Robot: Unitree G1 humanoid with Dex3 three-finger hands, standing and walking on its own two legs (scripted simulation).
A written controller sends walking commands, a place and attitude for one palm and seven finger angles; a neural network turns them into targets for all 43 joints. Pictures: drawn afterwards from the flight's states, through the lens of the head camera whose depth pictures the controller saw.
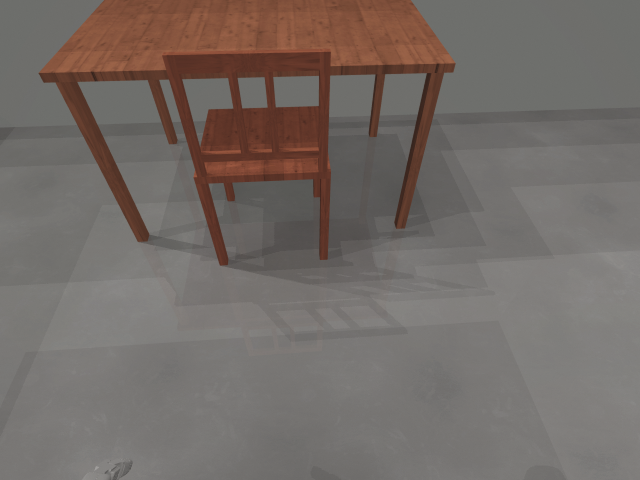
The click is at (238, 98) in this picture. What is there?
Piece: chair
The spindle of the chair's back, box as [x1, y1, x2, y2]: [227, 73, 248, 153]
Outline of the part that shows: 227,73 241,153 247,152 248,149 236,73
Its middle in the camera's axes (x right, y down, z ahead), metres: -0.23 -0.35 +1.09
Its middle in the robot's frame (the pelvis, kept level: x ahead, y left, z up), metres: +1.03 +0.29 -0.10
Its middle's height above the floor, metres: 0.66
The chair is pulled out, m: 0.00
